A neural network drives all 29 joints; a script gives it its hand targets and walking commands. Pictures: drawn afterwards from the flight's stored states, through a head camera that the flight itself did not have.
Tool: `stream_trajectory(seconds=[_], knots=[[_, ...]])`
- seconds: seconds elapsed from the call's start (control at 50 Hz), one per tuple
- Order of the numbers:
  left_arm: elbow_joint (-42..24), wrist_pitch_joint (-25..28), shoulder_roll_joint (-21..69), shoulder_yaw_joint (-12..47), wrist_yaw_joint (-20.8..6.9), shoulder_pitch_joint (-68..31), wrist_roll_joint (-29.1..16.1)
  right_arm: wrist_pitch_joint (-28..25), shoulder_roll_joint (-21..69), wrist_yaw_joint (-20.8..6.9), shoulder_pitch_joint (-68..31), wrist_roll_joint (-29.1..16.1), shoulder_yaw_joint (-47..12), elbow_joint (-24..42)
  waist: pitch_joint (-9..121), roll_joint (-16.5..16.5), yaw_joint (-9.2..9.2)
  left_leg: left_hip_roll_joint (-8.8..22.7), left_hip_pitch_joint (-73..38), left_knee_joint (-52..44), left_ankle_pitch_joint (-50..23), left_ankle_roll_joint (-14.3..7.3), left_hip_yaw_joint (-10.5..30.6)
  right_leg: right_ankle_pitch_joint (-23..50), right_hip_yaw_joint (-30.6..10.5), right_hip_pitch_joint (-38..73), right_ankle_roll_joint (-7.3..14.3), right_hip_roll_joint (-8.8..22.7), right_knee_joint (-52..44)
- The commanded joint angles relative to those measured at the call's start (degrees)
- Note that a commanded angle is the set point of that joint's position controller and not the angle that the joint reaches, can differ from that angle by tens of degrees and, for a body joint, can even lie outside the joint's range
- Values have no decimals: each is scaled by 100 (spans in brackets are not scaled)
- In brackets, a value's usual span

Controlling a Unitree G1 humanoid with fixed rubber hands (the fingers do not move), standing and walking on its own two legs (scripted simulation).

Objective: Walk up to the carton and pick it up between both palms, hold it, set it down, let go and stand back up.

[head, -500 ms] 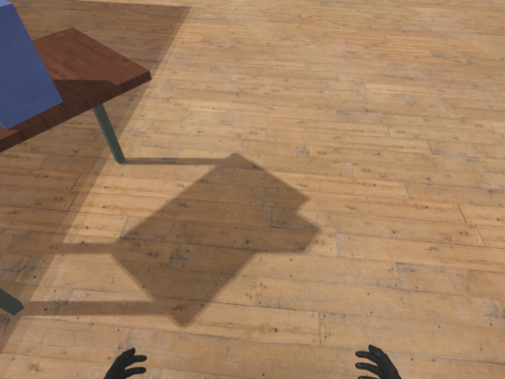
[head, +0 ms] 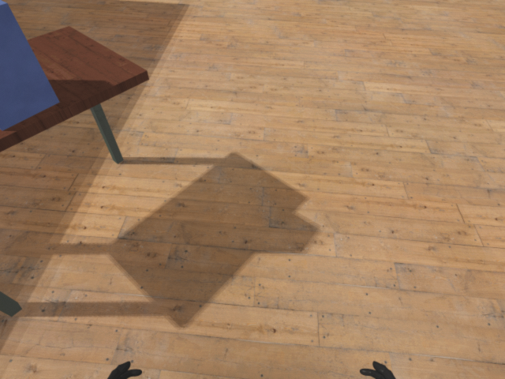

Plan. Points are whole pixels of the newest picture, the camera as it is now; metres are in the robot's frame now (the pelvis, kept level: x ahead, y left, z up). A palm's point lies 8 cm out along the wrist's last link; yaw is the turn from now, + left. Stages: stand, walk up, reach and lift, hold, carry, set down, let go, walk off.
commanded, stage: stand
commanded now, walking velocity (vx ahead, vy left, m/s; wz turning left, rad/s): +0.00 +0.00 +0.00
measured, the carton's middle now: out of the picture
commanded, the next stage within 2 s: walk up in 0.58 s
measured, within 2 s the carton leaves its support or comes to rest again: neither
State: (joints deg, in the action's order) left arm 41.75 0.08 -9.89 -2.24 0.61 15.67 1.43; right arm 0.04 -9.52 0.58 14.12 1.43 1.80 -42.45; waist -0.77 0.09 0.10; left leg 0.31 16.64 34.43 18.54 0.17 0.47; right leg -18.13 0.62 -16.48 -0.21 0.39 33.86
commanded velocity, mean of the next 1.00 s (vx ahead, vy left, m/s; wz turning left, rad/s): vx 0.00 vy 0.00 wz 0.00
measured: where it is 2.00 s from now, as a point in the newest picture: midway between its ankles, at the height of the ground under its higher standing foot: (164, 328)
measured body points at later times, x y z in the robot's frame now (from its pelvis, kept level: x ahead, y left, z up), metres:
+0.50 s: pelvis +0.00 +0.00 +0.01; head +0.02 +0.00 +0.46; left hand +0.07 +0.24 -0.13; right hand +0.08 -0.24 -0.13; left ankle +0.00 +0.12 -0.73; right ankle +0.00 -0.12 -0.73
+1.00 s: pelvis +0.01 +0.03 +0.01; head +0.03 +0.04 +0.46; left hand -0.01 +0.32 -0.12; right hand +0.11 -0.24 -0.12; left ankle +0.06 +0.21 -0.66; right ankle +0.00 -0.13 -0.73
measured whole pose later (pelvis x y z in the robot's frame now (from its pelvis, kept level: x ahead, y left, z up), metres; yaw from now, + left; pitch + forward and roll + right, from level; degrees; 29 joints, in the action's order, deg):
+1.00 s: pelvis +0.01 +0.03 +0.01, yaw +10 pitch -1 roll +0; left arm 52.0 4.6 -16.0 -4.7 3.9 20.1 3.8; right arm 1.7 -17.6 -4.5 17.0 3.4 5.1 -51.6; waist -3.8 -0.2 -0.7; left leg 6.3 33.2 57.3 17.2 3.4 0.0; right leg -15.9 10.4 -4.8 -2.1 7.5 22.8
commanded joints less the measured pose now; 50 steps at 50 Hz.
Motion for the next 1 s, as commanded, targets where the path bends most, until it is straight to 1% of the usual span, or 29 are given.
stream_trajectory(seconds=[0.0,0.04,0.06,0.08,0.12,0.18,0.2,0.22,0.28,0.32,0.34,0.4,0.5,0.52,0.54,0.58,0.6,0.66,0.74,0.76,0.78,0.8,0.82,0.84,0.86,0.88,0.92,0.96,0.98], knots=[[-249,77,-443,-119,31,104,-7,-86,-450,20,52,-4,126,253,180,23,6,272,-134,-550,-1073,-175,289,876,-283,35,181,271,-565],[-185,66,-473,-133,43,166,0,-80,-422,32,107,-3,121,172,120,71,2,283,-115,-596,-1038,-187,307,847,-295,39,176,281,-599],[-152,68,-427,-123,49,181,-21,-80,-475,32,76,-5,134,166,182,38,-7,294,-173,-585,-1114,-190,301,859,-283,72,176,279,-605],[-134,68,-487,-134,49,158,-18,-84,-452,26,60,-9,135,159,206,-63,5,275,-188,-587,-1144,-191,293,909,-291,104,182,282,-605],[-101,73,-420,-123,54,134,-17,-87,-500,41,75,-6,149,90,149,40,-9,285,-161,-608,-1166,-177,287,919,-296,115,190,297,-613],[6,67,-430,-135,63,186,-21,-85,-482,60,174,-16,158,-21,163,7,18,306,-248,-650,-1211,-193,299,1045,-286,145,168,289,-638],[34,78,-435,-141,74,203,-26,-81,-475,72,145,-17,151,-56,107,103,-7,309,-228,-664,-1272,-188,300,1046,-298,156,180,298,-647],[74,78,-479,-153,73,213,-21,-78,-433,68,194,-26,140,-93,152,45,11,305,-259,-674,-1258,-193,302,1043,-300,193,190,303,-664],[170,67,-445,-159,79,225,-25,-77,-466,73,138,-26,154,-171,67,-16,-9,319,-246,-733,-1154,-198,312,998,-303,181,175,312,-726],[250,71,-470,-158,93,294,-29,-76,-505,85,210,-27,172,-271,74,23,-11,324,-285,-754,-1228,-203,327,1064,-320,245,188,321,-755],[297,70,-456,-166,94,275,-35,-78,-522,82,211,-25,182,-298,12,-22,-5,322,-237,-799,-1191,-209,340,1023,-325,227,194,323,-767],[430,70,-481,-177,95,357,-40,-77,-467,86,222,-35,175,-428,33,82,-17,337,-348,-834,-1236,-199,334,1012,-347,249,194,328,-816],[624,81,-463,-174,112,314,-42,-70,-475,108,244,-44,197,-626,15,-42,15,341,-425,-912,-1271,-194,332,1099,-374,330,210,361,-941],[672,81,-481,-187,117,351,-42,-79,-516,106,252,-36,211,-676,0,13,1,355,-437,-954,-1268,-199,347,1096,-359,351,199,363,-966],[729,83,-455,-171,116,349,-42,-77,-536,114,295,-40,223,-744,9,-16,18,348,-445,-971,-1256,-190,334,1096,-349,395,194,367,-983],[824,91,-447,-184,124,408,-49,-63,-522,133,342,-47,217,-866,-89,3,-6,373,-444,-1027,-1297,-190,357,1129,-362,393,193,366,-1026],[890,79,-405,-165,133,410,-51,-62,-455,125,318,-55,205,-901,-130,32,26,369,-482,-1058,-1251,-181,330,1082,-373,348,202,386,-1038],[1043,68,-389,-167,143,456,-45,-48,-447,140,353,-52,204,-1054,-142,16,-2,385,-485,-1105,-1264,-174,344,1092,-363,450,192,389,-1110],[1220,68,-383,-160,163,429,-47,-55,-416,151,396,-63,193,-1264,-253,14,32,387,-500,-1215,-1248,-168,344,1010,-369,443,180,407,-1185],[780,235,-1357,-360,200,664,81,-9,-1459,-48,30,49,358,-813,-21,-360,-443,13,1378,-113,1175,-235,650,-1401,-663,1919,614,812,-1133],[945,263,-1642,-496,289,1251,95,54,-1290,-168,-404,66,350,-627,-315,-1089,-768,-123,2845,1354,1438,-32,47,-2876,-1945,2478,1050,2014,-2176],[975,265,-1533,-498,380,1219,128,111,-1184,-225,-479,216,349,-520,-820,-843,-675,538,3238,2309,1195,115,206,-2831,-2547,1992,1337,2894,-2497],[904,335,-1439,-469,423,1028,164,116,-1158,-277,-307,252,376,-497,-939,-494,-513,795,3194,2667,954,149,457,-2443,-2509,1707,1411,3075,-2565],[854,418,-1374,-443,427,793,179,97,-1066,-330,-109,265,374,-516,-941,-335,-309,956,3043,2777,592,215,546,-1951,-2085,1456,1280,2941,-2607],[773,485,-1263,-405,419,536,198,88,-1034,-395,116,280,393,-562,-801,-395,-141,975,2749,2883,321,284,518,-1532,-1527,1233,1130,2695,-2561],[721,537,-1270,-375,410,344,231,90,-950,-466,265,279,387,-610,-647,-478,-53,975,2507,2801,171,316,447,-1244,-964,1129,1035,2490,-2488],[677,586,-1284,-354,359,180,267,108,-851,-584,258,196,319,-602,-653,-827,6,883,2217,2484,-234,391,196,-1053,41,903,896,2113,-2492],[588,582,-1296,-350,275,54,288,72,-750,-678,72,132,200,-494,-778,-1030,43,839,1726,1669,-707,345,-40,-934,793,524,758,1773,-2379],[575,573,-1325,-350,240,98,301,38,-704,-709,-55,123,162,-418,-811,-997,16,781,1326,1277,-828,287,-274,-970,1078,314,733,1654,-2291]])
